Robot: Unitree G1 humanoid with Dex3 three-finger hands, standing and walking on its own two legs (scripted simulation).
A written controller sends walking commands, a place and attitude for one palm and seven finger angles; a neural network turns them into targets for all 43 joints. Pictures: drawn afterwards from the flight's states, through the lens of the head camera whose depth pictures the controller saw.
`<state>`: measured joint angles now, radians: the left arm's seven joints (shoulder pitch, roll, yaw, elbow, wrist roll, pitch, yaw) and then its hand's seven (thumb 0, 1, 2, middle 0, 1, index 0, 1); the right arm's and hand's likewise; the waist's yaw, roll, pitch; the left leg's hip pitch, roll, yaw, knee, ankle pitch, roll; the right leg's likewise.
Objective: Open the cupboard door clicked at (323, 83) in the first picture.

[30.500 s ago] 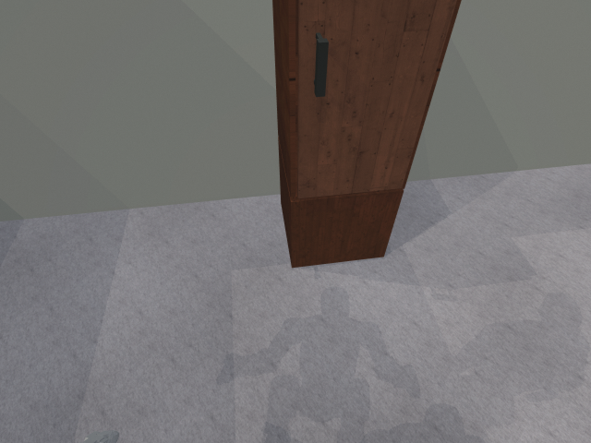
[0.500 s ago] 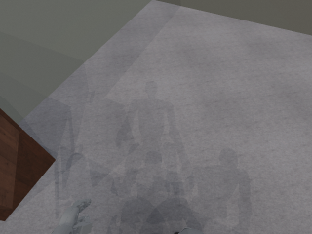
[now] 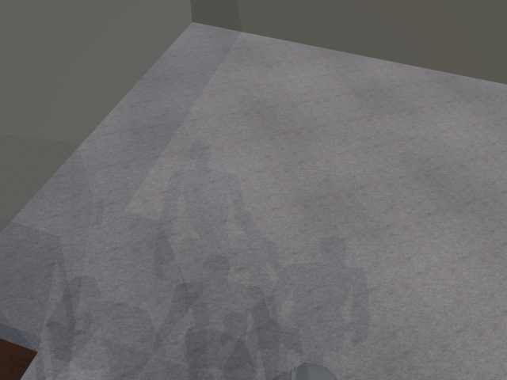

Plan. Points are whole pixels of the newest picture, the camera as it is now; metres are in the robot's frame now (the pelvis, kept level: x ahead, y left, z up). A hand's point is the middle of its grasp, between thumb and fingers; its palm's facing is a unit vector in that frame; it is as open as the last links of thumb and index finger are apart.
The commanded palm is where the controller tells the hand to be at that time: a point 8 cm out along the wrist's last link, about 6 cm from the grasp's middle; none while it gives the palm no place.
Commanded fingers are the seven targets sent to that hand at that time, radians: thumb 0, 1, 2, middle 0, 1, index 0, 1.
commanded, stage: walk to a spot facing it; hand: left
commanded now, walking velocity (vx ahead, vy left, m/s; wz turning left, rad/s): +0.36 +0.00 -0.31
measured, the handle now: out of the picture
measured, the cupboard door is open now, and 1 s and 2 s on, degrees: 44 44 44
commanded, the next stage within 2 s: turn to face it in 0.94 s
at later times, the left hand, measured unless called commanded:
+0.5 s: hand (192, 288) +0.30 +0.15 -0.18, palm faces -0.08 -0.98 -0.18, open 7.2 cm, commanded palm none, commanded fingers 0.00 0.90 0.90 -0.20 -0.30 -0.20 -0.30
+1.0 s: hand (248, 172) +0.63 +0.05 -0.17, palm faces -0.20 -0.96 -0.21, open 7.3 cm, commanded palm none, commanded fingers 0.00 0.90 0.90 -0.20 -0.30 -0.20 -0.30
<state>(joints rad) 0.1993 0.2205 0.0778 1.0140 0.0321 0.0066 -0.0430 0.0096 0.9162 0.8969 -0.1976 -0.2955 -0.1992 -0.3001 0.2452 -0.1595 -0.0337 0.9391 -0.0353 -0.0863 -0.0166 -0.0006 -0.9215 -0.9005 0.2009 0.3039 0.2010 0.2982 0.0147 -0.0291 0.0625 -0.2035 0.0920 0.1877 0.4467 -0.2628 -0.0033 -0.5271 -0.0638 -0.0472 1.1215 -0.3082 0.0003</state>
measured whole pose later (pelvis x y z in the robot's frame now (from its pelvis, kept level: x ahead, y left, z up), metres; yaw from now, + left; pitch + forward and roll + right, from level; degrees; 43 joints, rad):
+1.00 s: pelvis +0.50 -0.10 -0.01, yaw -12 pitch +0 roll +0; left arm 0.14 0.16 0.06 1.01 0.02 -0.06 0.00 0.00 0.92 0.90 -0.20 -0.30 -0.20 -0.30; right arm 0.34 -0.19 -0.05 1.13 -0.02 0.00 0.01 0.01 -0.91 -0.90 0.20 0.30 0.20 0.30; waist -0.03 0.04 0.08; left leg -0.34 0.13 0.10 1.08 -0.45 -0.03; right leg -0.33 -0.03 -0.14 0.60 -0.27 -0.04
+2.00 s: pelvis +0.74 -0.17 -0.02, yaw +18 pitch +1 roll +1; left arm 0.21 0.25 0.06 0.95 0.02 0.06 0.02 0.01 0.91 0.90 -0.20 -0.30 -0.20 -0.30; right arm 0.09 -0.24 -0.07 0.88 -0.02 0.02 0.02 0.01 -0.91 -0.90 0.20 0.30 0.20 0.30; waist 0.00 -0.05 0.12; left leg -0.35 0.01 0.09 0.65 -0.32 0.03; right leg -0.41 -0.13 -0.09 1.08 -0.54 0.08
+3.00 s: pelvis +0.83 -0.22 -0.01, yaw +54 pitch +0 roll +1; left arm 0.15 0.19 0.04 0.87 0.02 0.01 0.03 0.00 0.91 0.90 -0.20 -0.30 -0.20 -0.30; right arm 0.16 -0.26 -0.10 0.94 -0.02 0.08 0.02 0.01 -0.90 -0.90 0.20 0.30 0.20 0.30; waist -0.03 0.05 0.11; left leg -0.48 -0.02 -0.03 1.07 -0.48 -0.04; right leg -0.28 -0.08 -0.11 0.60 -0.32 0.00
